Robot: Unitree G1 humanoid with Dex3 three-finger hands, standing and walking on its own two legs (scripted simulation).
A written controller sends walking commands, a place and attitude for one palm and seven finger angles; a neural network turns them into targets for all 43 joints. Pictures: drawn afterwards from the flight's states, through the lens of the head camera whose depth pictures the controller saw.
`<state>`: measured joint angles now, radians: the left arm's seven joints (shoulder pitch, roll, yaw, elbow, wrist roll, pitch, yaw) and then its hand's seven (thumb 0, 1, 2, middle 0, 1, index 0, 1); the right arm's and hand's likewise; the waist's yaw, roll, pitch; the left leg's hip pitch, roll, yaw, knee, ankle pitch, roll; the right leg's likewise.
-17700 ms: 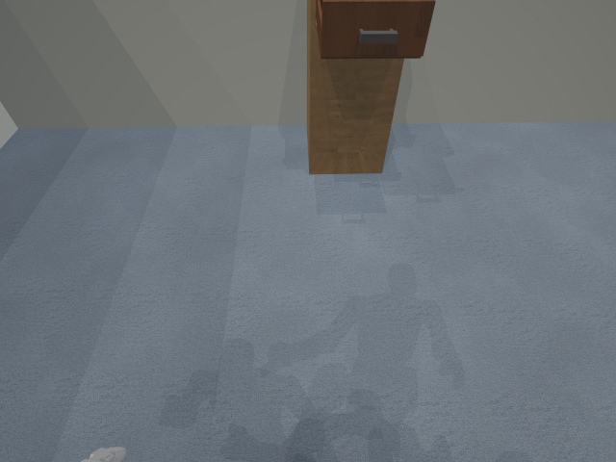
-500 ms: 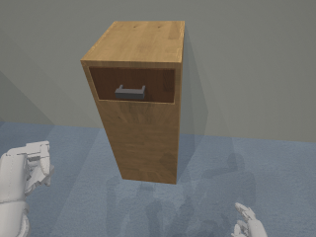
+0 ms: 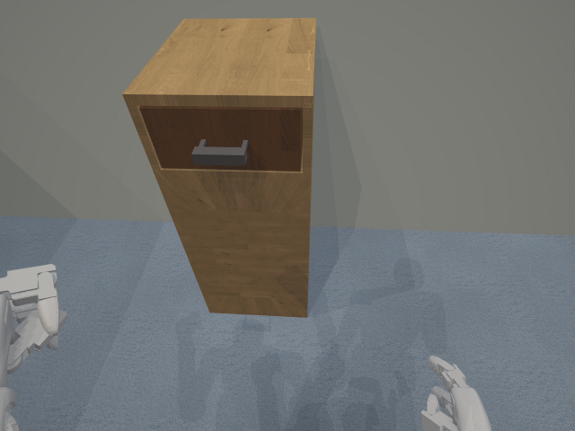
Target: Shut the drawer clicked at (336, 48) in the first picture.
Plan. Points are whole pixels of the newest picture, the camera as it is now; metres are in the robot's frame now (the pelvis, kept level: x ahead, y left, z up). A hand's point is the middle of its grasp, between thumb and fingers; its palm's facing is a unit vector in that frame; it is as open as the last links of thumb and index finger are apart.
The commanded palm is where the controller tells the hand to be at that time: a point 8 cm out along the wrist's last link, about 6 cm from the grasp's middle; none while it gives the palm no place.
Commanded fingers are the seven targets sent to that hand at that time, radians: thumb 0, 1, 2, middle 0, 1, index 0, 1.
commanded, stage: step back with the hand held close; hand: left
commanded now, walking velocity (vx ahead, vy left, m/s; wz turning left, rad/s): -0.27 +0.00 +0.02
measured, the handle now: (222, 149) +0.64 +0.20 +0.03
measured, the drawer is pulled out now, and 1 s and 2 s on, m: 0.00 0.00 0.00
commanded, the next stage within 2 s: stop stepping back and stand still in 1.30 s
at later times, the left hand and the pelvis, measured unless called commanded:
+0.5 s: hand (24, 381) +0.13 +0.25 +0.16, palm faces +0.42 -0.78 -0.47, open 3.2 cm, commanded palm +0.07 +0.29 +0.17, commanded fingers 0.00 0.90 0.90 -1.40 -1.60 -1.40 -1.60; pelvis -0.06 +0.01 -0.02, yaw +0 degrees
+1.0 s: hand out of the picture +0.07 +0.24 +0.16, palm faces +0.44 -0.78 -0.45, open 3.2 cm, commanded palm +0.00 +0.29 +0.17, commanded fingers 0.00 0.90 0.90 -1.40 -1.60 -1.40 -1.60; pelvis -0.12 +0.00 -0.03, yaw +3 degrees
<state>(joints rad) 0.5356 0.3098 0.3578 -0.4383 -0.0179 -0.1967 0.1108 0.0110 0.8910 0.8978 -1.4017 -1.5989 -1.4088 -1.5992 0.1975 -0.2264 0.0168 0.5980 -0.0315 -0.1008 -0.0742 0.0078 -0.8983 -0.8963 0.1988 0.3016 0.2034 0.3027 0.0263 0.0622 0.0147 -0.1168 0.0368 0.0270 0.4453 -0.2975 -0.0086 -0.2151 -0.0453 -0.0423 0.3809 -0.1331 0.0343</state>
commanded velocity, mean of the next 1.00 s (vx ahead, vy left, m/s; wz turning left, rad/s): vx -0.32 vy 0.00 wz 0.00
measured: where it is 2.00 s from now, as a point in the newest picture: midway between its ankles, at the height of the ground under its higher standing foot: outside the picture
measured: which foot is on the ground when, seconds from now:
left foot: down 0.00-1.00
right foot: down 0.00-1.00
